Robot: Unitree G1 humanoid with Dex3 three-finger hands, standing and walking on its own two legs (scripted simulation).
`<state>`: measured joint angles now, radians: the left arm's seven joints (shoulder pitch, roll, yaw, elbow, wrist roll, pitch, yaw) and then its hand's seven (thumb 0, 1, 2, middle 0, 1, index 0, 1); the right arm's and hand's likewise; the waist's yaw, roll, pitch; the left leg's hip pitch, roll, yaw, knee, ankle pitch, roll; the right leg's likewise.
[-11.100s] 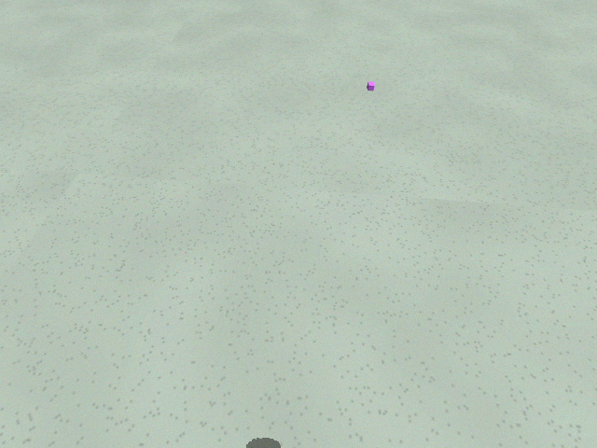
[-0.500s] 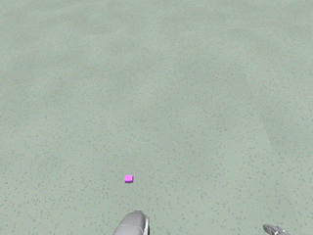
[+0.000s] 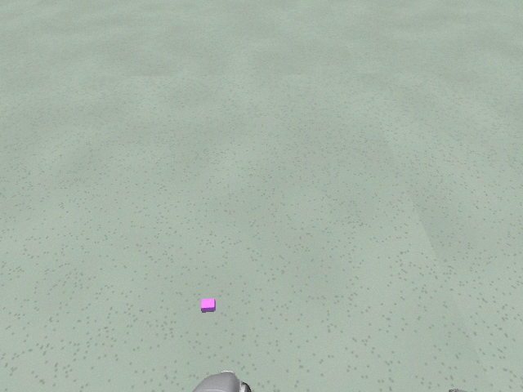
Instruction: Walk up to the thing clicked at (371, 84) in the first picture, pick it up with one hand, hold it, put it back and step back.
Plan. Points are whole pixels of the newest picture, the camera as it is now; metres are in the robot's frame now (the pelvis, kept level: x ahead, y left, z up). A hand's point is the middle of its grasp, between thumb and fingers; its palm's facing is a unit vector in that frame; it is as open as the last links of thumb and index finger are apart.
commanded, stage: walk up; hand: left
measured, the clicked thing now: (208, 304) +0.56 +0.25 -0.75
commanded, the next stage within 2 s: none
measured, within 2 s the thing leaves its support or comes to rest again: neither
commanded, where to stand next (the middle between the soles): +0.17 -0.01 m, yaw -1 degrees
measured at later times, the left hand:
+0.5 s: hand out of the picture +0.07 +0.28 -0.16, palm faces -0.01 -0.95 -0.31, open 7.4 cm
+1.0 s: hand out of the picture +0.05 +0.26 -0.12, palm faces +0.06 -0.84 -0.53, open 7.4 cm
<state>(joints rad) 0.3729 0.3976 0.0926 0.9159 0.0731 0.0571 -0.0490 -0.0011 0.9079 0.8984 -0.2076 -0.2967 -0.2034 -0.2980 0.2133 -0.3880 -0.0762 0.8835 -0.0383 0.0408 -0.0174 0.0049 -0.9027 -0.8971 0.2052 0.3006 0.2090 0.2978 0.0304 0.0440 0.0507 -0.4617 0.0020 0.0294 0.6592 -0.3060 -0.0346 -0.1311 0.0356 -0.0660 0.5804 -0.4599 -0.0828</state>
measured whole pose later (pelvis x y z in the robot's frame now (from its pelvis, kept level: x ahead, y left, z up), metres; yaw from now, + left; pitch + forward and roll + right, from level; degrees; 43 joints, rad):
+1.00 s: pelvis -0.04 -0.04 -0.02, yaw +4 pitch -3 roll +1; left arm 0.17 0.37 0.06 0.82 0.05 -0.02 0.04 0.00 0.90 0.90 -0.21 -0.30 -0.21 -0.30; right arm 0.22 -0.43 -0.06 0.87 -0.01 0.08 0.04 0.00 -0.91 -0.90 0.20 0.30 0.21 0.30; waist 0.01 0.10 0.15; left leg -0.39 -0.05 -0.11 1.14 -0.54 -0.01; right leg -0.49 -0.11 -0.01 0.74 -0.23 -0.01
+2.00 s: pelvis +0.00 +0.00 -0.03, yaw +1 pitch -3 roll +1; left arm 0.07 0.44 0.05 0.81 -0.01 0.06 0.06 0.00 0.91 0.90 -0.21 -0.30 -0.20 -0.30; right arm 0.16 -0.36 -0.03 0.85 -0.01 0.03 0.00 0.00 -0.90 -0.90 0.20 0.30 0.21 0.30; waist -0.01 -0.04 0.24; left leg -0.43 -0.03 -0.02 0.81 -0.32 0.01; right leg -0.52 0.02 0.14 1.15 -0.58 -0.01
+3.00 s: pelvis -0.06 -0.01 +0.02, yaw -5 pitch -4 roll -1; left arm 0.08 0.35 0.01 1.07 0.01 -0.02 -0.01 0.00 0.91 0.90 -0.21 -0.30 -0.20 -0.30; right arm 0.08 -0.34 -0.01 1.09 -0.01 -0.02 0.02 0.01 -0.90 -0.90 0.20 0.30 0.21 0.30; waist -0.02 -0.02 0.06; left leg -0.20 0.01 -0.01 0.39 -0.13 0.00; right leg -0.07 0.00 0.03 0.37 -0.24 0.02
